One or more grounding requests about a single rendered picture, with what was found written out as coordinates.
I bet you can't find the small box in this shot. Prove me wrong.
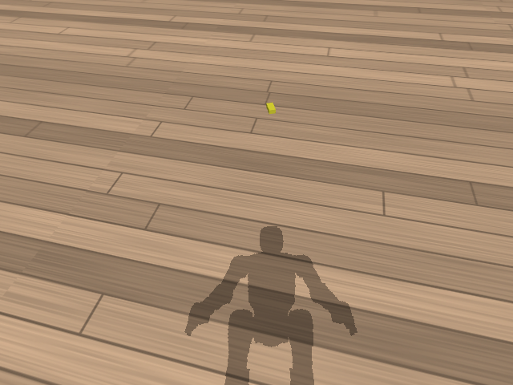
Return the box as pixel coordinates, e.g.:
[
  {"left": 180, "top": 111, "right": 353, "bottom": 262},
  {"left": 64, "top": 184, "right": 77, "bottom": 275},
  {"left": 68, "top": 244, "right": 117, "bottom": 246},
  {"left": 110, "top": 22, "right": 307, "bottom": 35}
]
[{"left": 266, "top": 103, "right": 276, "bottom": 114}]

